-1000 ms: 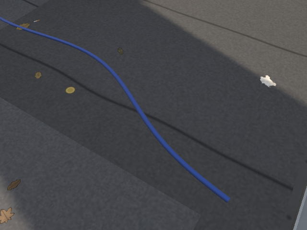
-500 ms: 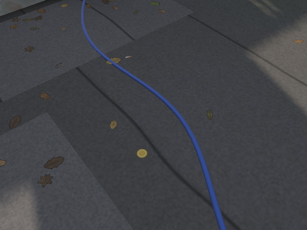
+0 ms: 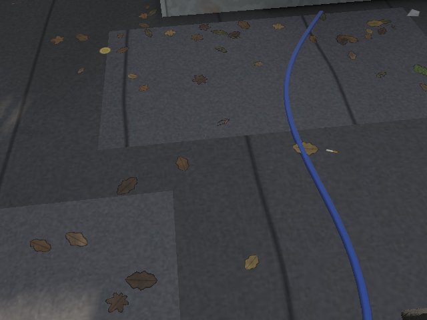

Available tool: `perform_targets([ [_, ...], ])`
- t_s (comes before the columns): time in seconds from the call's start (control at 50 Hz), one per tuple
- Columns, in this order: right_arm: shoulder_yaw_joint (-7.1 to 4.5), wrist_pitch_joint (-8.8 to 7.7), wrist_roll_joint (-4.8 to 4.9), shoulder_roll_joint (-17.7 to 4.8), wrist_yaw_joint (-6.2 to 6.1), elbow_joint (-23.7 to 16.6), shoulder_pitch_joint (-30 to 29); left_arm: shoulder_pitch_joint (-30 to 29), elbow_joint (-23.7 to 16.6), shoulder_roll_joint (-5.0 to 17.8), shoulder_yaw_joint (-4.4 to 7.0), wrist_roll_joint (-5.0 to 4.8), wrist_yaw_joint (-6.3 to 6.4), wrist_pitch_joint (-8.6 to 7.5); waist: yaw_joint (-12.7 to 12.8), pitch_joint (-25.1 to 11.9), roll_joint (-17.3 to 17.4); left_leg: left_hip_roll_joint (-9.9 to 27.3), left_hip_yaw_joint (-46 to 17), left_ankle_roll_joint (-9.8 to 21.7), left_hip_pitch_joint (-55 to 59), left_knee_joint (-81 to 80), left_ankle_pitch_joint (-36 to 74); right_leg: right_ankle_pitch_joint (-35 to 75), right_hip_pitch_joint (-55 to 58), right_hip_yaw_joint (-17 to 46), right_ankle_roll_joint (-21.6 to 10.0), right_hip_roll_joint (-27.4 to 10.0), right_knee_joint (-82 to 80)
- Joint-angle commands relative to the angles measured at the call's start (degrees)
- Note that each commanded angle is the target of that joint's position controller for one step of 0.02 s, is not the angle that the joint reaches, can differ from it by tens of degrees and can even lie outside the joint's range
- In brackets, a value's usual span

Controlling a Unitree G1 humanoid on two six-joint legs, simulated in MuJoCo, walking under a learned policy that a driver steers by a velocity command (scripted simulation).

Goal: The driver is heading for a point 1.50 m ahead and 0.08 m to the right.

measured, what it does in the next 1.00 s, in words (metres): walks ahead: left foot, then right foot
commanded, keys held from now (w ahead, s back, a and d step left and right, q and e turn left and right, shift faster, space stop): w+q+shift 0.06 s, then w+shift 0.50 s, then w+e+shift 0.44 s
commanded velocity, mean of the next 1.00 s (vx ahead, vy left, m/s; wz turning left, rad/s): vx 1.00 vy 0.00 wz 0.05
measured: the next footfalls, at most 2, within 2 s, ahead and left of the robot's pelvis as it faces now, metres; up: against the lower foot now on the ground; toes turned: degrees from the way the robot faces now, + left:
left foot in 0.20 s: +0.36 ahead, +0.06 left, +0.00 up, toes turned +13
right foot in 0.64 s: +0.84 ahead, +0.00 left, +0.00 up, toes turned +12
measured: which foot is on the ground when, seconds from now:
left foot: up 0.00-0.18, down 0.20-0.66, up 0.68-1.00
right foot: down 0.00-0.20, up 0.22-0.62, down 0.64-1.00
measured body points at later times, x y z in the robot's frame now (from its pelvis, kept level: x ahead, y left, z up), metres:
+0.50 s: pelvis +0.46 +0.04 +0.00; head +0.48 +0.04 +0.45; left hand +0.60 +0.32 -0.08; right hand +0.49 -0.24 -0.13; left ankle +0.32 +0.06 -0.74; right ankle +0.70 -0.08 -0.68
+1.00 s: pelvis +0.94 +0.11 +0.00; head +0.97 +0.11 +0.45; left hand +0.87 +0.39 -0.13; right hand +1.23 -0.08 -0.04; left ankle +1.13 +0.28 -0.70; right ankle +0.80 +0.00 -0.74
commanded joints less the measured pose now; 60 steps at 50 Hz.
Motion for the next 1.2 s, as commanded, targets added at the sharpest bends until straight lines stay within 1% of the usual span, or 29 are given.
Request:
perform_targets([
  [0.02, 1.70, -0.17, 0.18, 1.4, 1.15, -6.1, -4.5, -5.3, -3.0, 1.8, -0.42, -0.13, -0.39, -1.94, -3.9, 5.7, -7.3, 1.5, 0.8, 0.4, -1.6, -7.9, 7.8, 27.2, -3.7, 1.5, -3.1, -11.2, -12.0],
  [0.06, 2.31, -0.30, 0.12, 1.8, 2.01, -7.3, -8.7, -3.6, -1.9, 3.7, -0.02, -0.06, -0.13, -2.01, -3.3, 8.0, -6.2, 0.5, 5.2, 2.1, 2.7, -18.2, 10.6, 33.5, -3.2, -2.8, -2.0, -10.7, -13.6],
  [0.12, 2.34, -1.01, -0.23, 1.3, 1.69, -5.7, -7.5, 0.9, -0.8, 7.4, 0.48, 0.00, 0.70, -1.32, -4.6, 5.3, -8.0, -6.4, 9.8, 5.3, 14.2, -26.0, 7.6, 69.9, 2.4, -4.9, -1.6, -12.1, -6.8],
  [0.16, 1.06, -1.69, -0.58, -1.5, 0.46, -1.4, 5.2, -0.3, -1.0, 11.1, 1.22, 0.29, 1.49, 0.54, -11.8, -1.5, -10.5, -10.0, 7.8, 7.6, 28.2, -28.4, 1.5, 81.7, 3.6, -3.9, -2.9, -14.7, 10.6],
  [0.18, -0.25, -2.00, -0.62, -3.6, -0.51, 2.9, 17.4, -2.8, -2.0, 11.2, 1.12, 0.54, 1.54, 1.21, -17.1, -6.7, -10.7, -9.9, 4.5, 9.5, 41.3, -32.2, 1.2, 78.5, -0.4, -3.0, -4.4, -15.0, 24.7],
  [0.2, -1.93, -1.87, -0.71, -6.4, -1.87, 5.8, 23.3, -3.7, -2.3, 9.9, 1.14, 0.62, 1.05, 1.55, -18.5, -8.5, -6.3, -6.3, -1.8, 10.8, 53.5, -36.3, -1.5, 47.6, -11.4, -3.5, -4.4, -9.6, 45.8],
  [0.22, -3.39, -1.12, -1.36, -13.2, -2.84, 3.9, 16.7, 3.5, -6.5, 1.3, -0.76, -0.06, -0.03, 1.11, -6.7, -13.7, 10.4, 11.2, -29.6, 15.9, 68.9, -36.7, 2.0, -10.5, -34.4, 0.1, -1.6, -0.9, 69.5],
  [0.24, -3.77, -0.65, -0.22, -12.5, -3.32, 2.1, 19.5, -2.3, -9.4, 5.2, -0.66, -0.91, 0.08, 0.20, -11.3, -22.6, 2.6, 14.2, -43.0, 20.1, 71.6, -46.9, -6.3, -6.0, -41.4, 11.8, -2.3, 0.0, 75.0],
  [0.28, -2.82, -1.84, 0.28, -7.4, -4.26, 4.8, 16.1, -7.6, -9.6, 4.5, -1.18, -1.18, 0.09, -0.54, -7.2, -3.6, -6.0, 12.2, -34.3, 16.1, 52.4, -54.6, -5.5, 0.3, -44.0, 12.4, -2.7, -5.2, 65.6],
  [0.34, -0.62, -4.52, 0.62, -1.5, -4.62, 6.2, 13.0, -5.2, -7.7, 1.7, -1.86, 1.16, -0.88, 2.35, -0.6, 2.1, -7.8, 6.3, -23.2, 13.5, 32.5, -58.6, -1.0, -1.6, -33.1, 13.6, -1.3, -8.6, 54.5],
  [0.42, -0.68, -6.79, 1.77, -1.6, -3.44, 8.4, 15.9, -17.7, -12.4, -0.8, -2.81, 1.06, -2.10, 2.92, -2.5, 8.9, -4.4, 1.9, -13.8, 12.1, 26.9, -65.5, 4.4, 10.0, -36.4, 10.6, -0.4, -10.3, 35.0],
  [0.5, -1.01, -8.33, 3.09, -3.3, -2.83, 9.7, 18.9, -24.2, -13.7, -1.5, -3.15, -0.58, -3.50, 2.16, -5.1, 7.9, -3.9, 1.7, -8.4, 8.6, 29.1, -70.7, 17.8, 31.5, -23.9, 6.9, -3.6, -6.1, 16.8],
  [0.56, -1.18, -7.99, 2.19, -5.8, -3.26, 11.7, 21.1, -24.9, -13.8, 0.6, -2.37, -0.14, -2.69, 1.96, -5.0, 5.8, -2.2, 4.2, -5.9, 6.3, 43.7, -64.0, 43.3, 26.2, -23.9, 4.8, -6.3, -1.9, 12.2],
  [0.62, -1.87, -5.70, -0.97, -8.9, -5.09, 12.6, 19.5, -5.8, -7.7, 5.6, 0.11, -0.09, -1.22, 2.29, 4.8, -6.8, 2.1, 6.0, -1.5, 3.2, 50.4, -37.3, 65.7, 11.3, -7.2, 2.7, -9.3, 4.9, 13.1],
  [0.64, -1.60, -5.15, -1.60, -8.2, -5.59, 12.1, 17.0, 6.6, -4.3, 8.2, 1.39, 0.12, -0.38, 2.72, 11.3, -11.8, 1.2, 4.1, 0.8, 2.3, 41.3, -18.7, 58.0, 6.4, 6.8, 5.5, -10.9, 2.2, 14.4],
  [0.66, 0.48, -5.93, 0.60, 0.2, -4.37, 8.7, 22.5, 10.1, -3.6, 15.9, 3.79, 1.32, 0.21, 2.93, 6.2, -18.9, -16.1, -4.4, 1.9, -0.9, 18.0, 10.4, 19.1, -6.8, 24.9, 33.7, -19.7, -13.3, 13.2],
  [0.68, 1.06, -7.35, 0.46, 0.2, -3.48, 8.0, 22.2, 7.8, -3.0, 13.7, 3.69, 0.05, -0.96, 3.28, 4.4, -23.2, -19.7, -10.4, -4.2, -1.2, 4.3, 18.5, -15.0, -11.6, 29.5, 61.3, -23.3, -17.9, -1.4],
  [0.7, 1.40, -7.85, 0.51, -0.7, -3.81, 5.8, 14.6, 1.3, -3.6, 11.1, 3.45, 0.03, -1.27, 3.05, 3.5, -12.3, -12.8, -5.3, -7.1, -0.6, -3.0, 19.1, -9.5, -10.4, 23.1, 55.3, -22.3, -16.4, -2.9],
  [0.74, 2.22, -8.31, -0.77, -0.7, -3.42, 3.7, 8.5, -1.2, -2.4, 5.8, 2.33, -0.70, -1.34, 2.86, 0.5, -3.1, -2.2, 0.1, -6.8, -1.0, 1.2, 8.1, -5.6, -2.6, 5.4, 42.5, -19.0, -12.1, -4.8],
  [0.82, 3.52, -4.83, -2.41, 1.3, -2.58, -0.5, 5.5, -2.7, -1.3, 4.9, 1.69, -1.19, -0.96, 1.62, -5.3, 4.7, -5.4, 3.1, -4.7, -5.5, 6.3, -6.5, -9.3, -1.1, -15.0, 33.8, -19.5, -6.0, -11.1],
  [0.88, 4.71, -5.12, -0.55, 1.9, -1.59, -4.5, -4.1, -5.0, -3.2, 6.9, 2.88, -1.34, -1.16, 0.82, -4.0, 7.6, -6.3, 2.5, -2.0, -7.7, 16.0, -26.6, 5.6, 3.5, -25.3, 28.6, -17.3, -1.9, -15.3],
  [0.98, 3.69, -5.47, 0.47, -0.6, -2.26, -4.8, -7.0, -1.0, -3.2, 9.2, 4.43, -2.30, -1.48, 0.70, -0.5, 3.4, -6.5, -0.3, -2.4, -7.1, 24.0, -39.1, 14.9, 19.6, -12.1, 30.7, -12.6, -3.7, -9.8],
  [1.02, 2.14, -5.93, 0.37, -3.3, -3.37, -2.8, 0.2, -0.6, -3.1, 10.7, 4.79, -1.60, -1.03, 1.25, -3.9, -2.4, -5.7, -2.9, -1.7, -6.0, 32.0, -40.6, 4.6, 33.7, -6.4, 30.2, -10.5, -3.2, 3.7],
  [1.04, 1.00, -6.15, 0.07, -5.1, -4.29, -0.3, 10.0, -2.0, -3.3, 11.3, 4.84, -1.30, -1.21, 1.27, -9.4, -8.2, -3.8, -2.4, -1.1, -5.3, 43.0, -39.9, 0.5, 36.1, -9.1, 27.8, -9.2, -0.3, 17.3],
  [1.06, -0.53, -6.38, -1.19, -9.0, -5.63, 1.0, 22.3, -3.5, -4.7, 6.8, 3.48, -1.19, -1.30, 0.74, -14.6, -15.9, 0.4, 8.0, -11.2, -3.6, 56.5, -40.0, -15.9, 25.5, -17.7, 24.5, -8.3, 2.6, 36.4],
  [1.08, -1.75, -6.03, -3.33, -14.3, -5.72, 1.0, 23.2, 1.4, -8.0, -2.3, 1.20, -3.67, -1.13, 0.57, -9.8, -22.5, 17.7, 24.4, -42.3, 0.6, 67.7, -51.9, -37.7, -11.3, -34.9, 18.8, -7.1, 8.7, 53.9],
  [1.1, -2.06, -5.46, -2.04, -12.0, -5.52, 0.9, 18.6, 0.2, -8.1, 0.8, 0.72, -2.63, -0.76, 1.40, -7.6, -19.2, 16.4, 24.6, -52.1, 2.8, 63.3, -57.1, -43.8, -6.9, -42.5, 17.0, -8.3, 4.0, 61.1],
  [1.14, -0.12, -5.36, -1.35, -2.5, -5.00, 0.8, 12.3, -8.7, -7.7, 3.6, 1.23, -0.70, -1.50, 2.61, -7.7, -5.3, 1.1, 18.7, -29.8, 1.5, 49.5, -55.0, -24.3, 1.8, -43.3, 14.9, -7.7, -1.5, 57.7],
  [1.2, 0.76, -6.36, -0.25, 0.8, -4.71, 5.2, 15.5, -12.7, -9.6, 0.8, 0.69, 0.37, -3.58, 4.95, -5.2, -0.2, 3.2, 13.9, -12.7, -1.0, 42.4, -55.9, -2.1, 2.9, -41.7, 14.4, -6.4, -4.7, 54.7],
])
